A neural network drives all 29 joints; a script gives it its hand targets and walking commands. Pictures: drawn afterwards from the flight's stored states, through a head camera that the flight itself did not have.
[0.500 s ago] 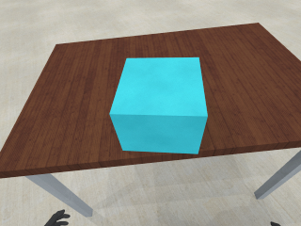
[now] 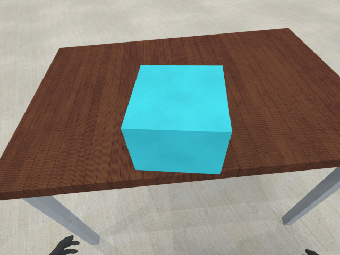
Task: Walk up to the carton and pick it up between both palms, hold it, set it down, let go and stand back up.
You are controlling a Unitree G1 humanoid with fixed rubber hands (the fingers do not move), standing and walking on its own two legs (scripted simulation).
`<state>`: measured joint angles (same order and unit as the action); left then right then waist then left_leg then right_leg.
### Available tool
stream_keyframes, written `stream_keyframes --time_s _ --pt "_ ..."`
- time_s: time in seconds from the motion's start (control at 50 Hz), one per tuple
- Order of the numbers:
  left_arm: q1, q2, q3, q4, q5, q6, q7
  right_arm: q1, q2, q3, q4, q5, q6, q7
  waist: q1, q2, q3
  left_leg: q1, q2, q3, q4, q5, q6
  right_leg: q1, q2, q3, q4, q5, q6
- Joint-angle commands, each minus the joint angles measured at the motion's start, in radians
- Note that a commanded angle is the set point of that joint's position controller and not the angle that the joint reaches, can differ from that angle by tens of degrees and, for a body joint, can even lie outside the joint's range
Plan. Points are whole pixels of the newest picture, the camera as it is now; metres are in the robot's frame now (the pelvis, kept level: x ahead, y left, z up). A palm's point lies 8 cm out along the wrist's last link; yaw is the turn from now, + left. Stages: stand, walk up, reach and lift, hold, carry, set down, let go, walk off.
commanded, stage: walk up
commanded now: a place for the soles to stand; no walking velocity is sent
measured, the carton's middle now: (178, 117) +0.45 -0.01 +0.07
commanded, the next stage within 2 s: reach and lift in 0.08 s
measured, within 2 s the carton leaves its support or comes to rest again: neither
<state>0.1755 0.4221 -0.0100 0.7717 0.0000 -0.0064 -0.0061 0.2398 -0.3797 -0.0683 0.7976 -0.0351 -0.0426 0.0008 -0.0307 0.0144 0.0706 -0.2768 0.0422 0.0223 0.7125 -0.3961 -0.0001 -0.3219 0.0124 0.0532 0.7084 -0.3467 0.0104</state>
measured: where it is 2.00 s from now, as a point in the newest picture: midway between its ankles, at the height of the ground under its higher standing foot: outside the picture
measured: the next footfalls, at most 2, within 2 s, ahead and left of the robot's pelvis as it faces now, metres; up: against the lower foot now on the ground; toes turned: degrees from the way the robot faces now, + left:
left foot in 1.22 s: -0.04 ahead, +0.10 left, +0.00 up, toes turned +4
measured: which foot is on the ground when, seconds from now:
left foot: down 0.00-1.00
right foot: down 0.00-1.00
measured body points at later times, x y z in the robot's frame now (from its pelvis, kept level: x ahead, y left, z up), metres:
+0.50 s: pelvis +0.00 +0.00 +0.01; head +0.03 -0.01 +0.45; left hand +0.21 +0.28 -0.05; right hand +0.15 -0.31 -0.08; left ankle -0.01 +0.13 -0.72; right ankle +0.02 -0.13 -0.72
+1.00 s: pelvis -0.06 +0.01 +0.02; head -0.10 -0.02 +0.47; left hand +0.15 +0.28 +0.02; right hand +0.13 -0.26 -0.01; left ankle -0.01 +0.13 -0.72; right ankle -0.03 -0.11 -0.72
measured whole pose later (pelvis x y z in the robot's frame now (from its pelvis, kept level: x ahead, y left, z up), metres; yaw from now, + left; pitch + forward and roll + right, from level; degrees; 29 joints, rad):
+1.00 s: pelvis -0.06 +0.01 +0.02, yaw +1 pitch -7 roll -1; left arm 0.20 0.36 0.02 0.28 -0.01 0.27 0.02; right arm 0.28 -0.28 -0.10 0.32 0.02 0.00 0.02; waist -0.03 0.08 0.03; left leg -0.16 0.04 0.02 0.48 -0.20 0.00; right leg -0.10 0.04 0.05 0.44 -0.22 0.00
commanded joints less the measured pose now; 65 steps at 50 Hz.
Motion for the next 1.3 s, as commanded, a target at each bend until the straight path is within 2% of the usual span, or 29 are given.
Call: stream_keyframes --time_s 0.0,0.06,0.08,0.1,0.14,0.2,0.26,0.32,0.38,0.44,0.48,0.58,0.64,0.72,0.76,0.84,0.88,0.92,0.94,0.96,1.02,1.04,1.12,1.16,1.18,1.2,1.24,1.26,1.28 --pt "-0.077 0.192 0.076 -0.023 0.018 -0.018 -0.011 -0.015 -0.252 -0.028 0.004 0.034 -0.027 -0.024 -0.004 -0.066 -0.086 0.027 0.076 -0.108 -0.205 0.081 0.071 0.012 -0.099 0.135 -0.152 0.195 -0.105" --pt "-0.054 0.199 0.077 -0.017 0.015 -0.013 -0.010 -0.012 -0.280 -0.031 0.012 0.026 -0.036 -0.027 0.015 -0.006 -0.111 0.034 0.122 -0.169 -0.226 0.171 0.095 0.045 -0.070 0.079 -0.081 0.251 -0.085" --pt "-0.317 0.117 0.078 -0.177 0.018 0.195 0.023 -0.352 -0.113 -0.166 0.086 -0.113 -0.206 0.023 0.061 0.097 -0.007 -0.156 -0.026 0.052 -0.140 0.038 -0.040 -0.075 -0.019 -0.123 -0.058 -0.004 -0.081" --pt "-0.274 0.095 0.071 -0.227 0.027 0.294 0.037 -0.287 -0.158 -0.189 0.135 -0.117 -0.218 0.052 0.021 0.064 0.027 -0.151 -0.006 0.043 -0.142 0.016 -0.014 -0.074 -0.007 -0.126 -0.048 -0.028 -0.081" --pt "-0.271 0.078 0.076 -0.287 0.042 0.343 0.048 -0.264 -0.174 -0.182 0.142 -0.103 -0.212 0.078 0.003 0.089 0.036 -0.144 0.025 0.042 -0.157 -0.014 -0.016 -0.069 -0.004 -0.152 -0.030 -0.029 -0.084" --pt "-0.266 0.070 0.084 -0.394 0.005 0.358 0.036 -0.227 -0.176 -0.193 0.073 -0.073 -0.234 0.072 -0.009 -0.001 -0.098 0.009 0.006 0.056 -0.137 0.114 -0.018 -0.026 -0.012 -0.153 -0.091 0.097 -0.079" --pt "-0.202 0.072 0.102 -0.474 -0.005 0.339 0.023 -0.145 -0.153 -0.175 -0.005 -0.039 -0.256 0.033 -0.018 -0.083 -0.220 0.193 -0.016 0.052 -0.112 0.295 -0.021 0.055 0.002 -0.138 -0.104 0.430 -0.035" --pt "-0.127 0.091 0.139 -0.562 0.000 0.282 0.016 -0.073 -0.104 -0.130 -0.080 0.007 -0.277 -0.001 0.000 -0.102 -0.300 0.248 -0.051 0.046 -0.137 0.417 -0.022 0.202 0.000 -0.089 -0.147 0.660 -0.003" --pt "-0.020 0.099 0.185 -0.503 0.016 0.258 0.003 -0.031 -0.085 -0.076 -0.180 0.064 -0.293 -0.020 0.042 -0.143 -0.318 0.236 -0.084 0.054 -0.217 0.442 -0.024 0.336 -0.013 -0.047 -0.198 0.884 0.037" --pt "0.020 0.110 0.202 -0.504 0.037 0.245 -0.009 -0.009 -0.071 -0.063 -0.210 0.084 -0.306 -0.036 0.058 -0.147 -0.284 0.203 -0.101 0.042 -0.264 0.449 -0.032 0.396 -0.010 -0.033 -0.230 0.936 0.046" --pt "0.036 0.083 0.177 -0.477 0.022 0.242 -0.010 -0.012 -0.053 -0.050 -0.198 0.094 -0.292 -0.037 0.072 -0.139 -0.213 0.204 -0.106 0.050 -0.309 0.436 -0.037 0.373 0.002 -0.042 -0.274 0.815 0.049" --pt "-0.016 0.041 0.113 -0.603 -0.036 0.247 0.007 0.013 -0.025 -0.081 -0.320 0.084 -0.238 -0.013 0.054 -0.035 -0.136 0.308 -0.067 0.060 -0.370 0.387 -0.039 0.211 0.042 -0.070 -0.373 0.352 -0.009" --pt "-0.058 0.036 0.082 -0.738 -0.052 0.240 0.037 0.011 -0.007 -0.097 -0.420 0.087 -0.180 0.012 0.039 0.060 -0.091 0.205 -0.040 0.078 -0.453 0.181 -0.035 0.243 0.044 -0.068 -0.383 0.181 -0.030" --pt "-0.088 0.028 0.077 -0.830 -0.024 0.220 0.071 -0.008 -0.058 -0.128 -0.496 0.115 -0.118 0.038 0.010 0.279 -0.058 -0.246 0.087 0.052 -0.657 -0.143 0.029 0.616 0.116 -0.112 -0.213 0.292 0.010" --pt "-0.103 0.029 0.084 -0.824 -0.003 0.218 0.074 -0.035 -0.079 -0.133 -0.572 0.130 -0.082 0.043 0.021 0.326 -0.043 -0.461 0.120 0.048 -0.718 -0.257 0.078 0.810 0.142 -0.111 -0.148 0.308 0.028" --pt "-0.145 0.030 0.091 -0.778 -0.045 0.219 0.047 -0.094 -0.043 -0.112 -0.735 0.125 -0.015 0.027 0.027 0.221 -0.048 -0.610 0.107 0.089 -0.721 -0.317 0.134 0.960 0.149 -0.101 -0.131 0.272 0.044" --pt "-0.087 0.049 0.100 -0.756 -0.094 0.235 0.021 -0.070 0.006 -0.078 -0.805 0.127 0.016 0.007 0.054 0.064 -0.019 -0.429 0.059 0.111 -0.662 -0.182 0.116 0.841 0.107 -0.077 -0.215 0.212 0.031" --pt "-0.094 0.069 0.113 -0.754 -0.165 0.251 -0.003 -0.043 0.106 -0.040 -0.894 0.125 0.063 -0.037 0.069 -0.129 -0.020 -0.048 -0.043 0.145 -0.519 0.040 0.074 0.484 0.021 -0.008 -0.388 0.065 0.010" --pt "-0.091 0.091 0.112 -0.777 -0.203 0.258 -0.018 0.010 0.177 -0.001 -0.954 0.143 0.078 -0.073 0.104 -0.300 0.015 0.278 -0.121 0.123 -0.384 0.188 0.048 0.148 -0.075 0.054 -0.514 -0.038 -0.021" --pt "-0.123 0.124 0.126 -0.779 -0.222 0.268 -0.032 0.056 0.190 0.022 -1.005 0.170 0.103 -0.098 0.111 -0.377 0.002 0.513 -0.142 0.091 -0.308 0.246 0.040 -0.089 -0.144 0.097 -0.597 -0.173 -0.038" --pt "-0.144 0.191 0.180 -0.782 -0.234 0.282 -0.074 0.129 0.197 0.071 -1.167 0.200 0.175 -0.157 0.137 -0.414 0.021 0.567 -0.142 0.092 -0.266 0.301 0.042 -0.189 -0.171 0.133 -0.656 -0.224 -0.041" --pt "-0.151 0.211 0.203 -0.782 -0.231 0.280 -0.081 0.132 0.212 0.095 -1.204 0.201 0.203 -0.167 0.142 -0.399 0.043 0.553 -0.137 0.100 -0.271 0.275 0.046 -0.198 -0.171 0.131 -0.654 -0.258 -0.041" --pt "-0.125 0.210 0.219 -0.966 -0.225 0.307 -0.067 0.133 0.186 0.055 -1.229 0.212 0.276 -0.162 0.114 -0.154 0.052 0.568 -0.104 0.074 -0.316 0.199 0.012 -0.197 -0.157 0.063 -0.602 -0.201 -0.093" --pt "-0.085 0.152 0.177 -1.071 -0.221 0.327 -0.028 0.115 0.153 0.003 -1.237 0.232 0.307 -0.144 0.080 0.085 0.050 0.325 -0.031 0.041 -0.474 0.059 0.002 0.050 -0.049 -0.019 -0.478 0.008 -0.073" --pt "-0.037 0.104 0.153 -1.091 -0.202 0.332 -0.007 0.123 0.125 -0.031 -1.211 0.232 0.325 -0.124 0.073 0.233 0.054 0.036 0.051 0.012 -0.612 -0.076 0.021 0.358 0.046 -0.054 -0.364 0.128 -0.031" --pt "-0.012 0.080 0.147 -1.115 -0.179 0.323 -0.003 0.118 0.094 -0.039 -1.228 0.256 0.311 -0.113 0.079 0.305 0.003 -0.116 0.094 0.006 -0.643 -0.056 0.033 0.537 0.079 -0.062 -0.284 0.270 -0.022" --pt "0.060 0.078 0.149 -1.237 -0.145 0.310 0.011 0.169 0.089 -0.029 -1.253 0.292 0.283 -0.092 0.101 0.347 -0.100 -0.059 0.086 -0.003 -0.575 0.228 -0.005 0.575 0.067 -0.041 -0.278 0.382 -0.023" --pt "0.076 0.077 0.145 -1.286 -0.160 0.307 0.025 0.170 0.095 -0.041 -1.290 0.300 0.261 -0.085 0.105 0.320 -0.148 0.035 0.069 -0.015 -0.534 0.310 -0.033 0.515 0.061 -0.034 -0.305 0.370 -0.033" --pt "0.083 0.076 0.121 -1.338 -0.175 0.303 0.035 0.179 0.082 -0.061 -1.307 0.301 0.257 -0.077 0.105 0.352 -0.157 0.078 0.068 -0.021 -0.523 0.345 -0.050 0.485 0.056 -0.042 -0.312 0.362 -0.039"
